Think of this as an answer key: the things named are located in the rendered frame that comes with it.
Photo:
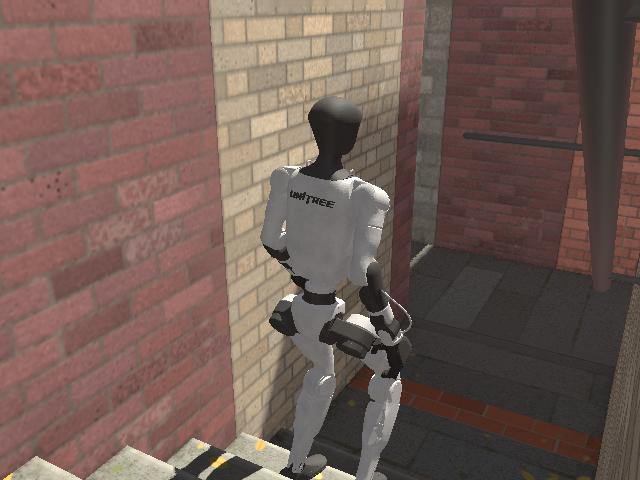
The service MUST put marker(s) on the robot right forearm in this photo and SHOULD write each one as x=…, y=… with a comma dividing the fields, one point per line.
x=379, y=310

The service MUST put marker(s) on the right robot upper arm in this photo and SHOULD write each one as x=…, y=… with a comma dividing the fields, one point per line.
x=372, y=204

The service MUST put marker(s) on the left robot upper arm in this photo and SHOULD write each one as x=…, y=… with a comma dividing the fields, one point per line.
x=272, y=234

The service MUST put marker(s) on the robot left forearm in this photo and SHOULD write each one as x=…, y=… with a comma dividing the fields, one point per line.
x=282, y=256

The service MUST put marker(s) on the robot right hand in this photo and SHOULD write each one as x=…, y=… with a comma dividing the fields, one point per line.
x=397, y=355

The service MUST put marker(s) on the right robot shin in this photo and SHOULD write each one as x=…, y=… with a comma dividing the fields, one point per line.
x=377, y=427

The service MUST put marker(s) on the robot left hand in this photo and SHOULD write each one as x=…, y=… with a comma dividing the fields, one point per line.
x=299, y=281

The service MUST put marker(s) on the robot shin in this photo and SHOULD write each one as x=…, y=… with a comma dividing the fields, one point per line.
x=310, y=415
x=377, y=427

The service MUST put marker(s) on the left robot shin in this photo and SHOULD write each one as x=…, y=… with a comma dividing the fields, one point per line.
x=310, y=415

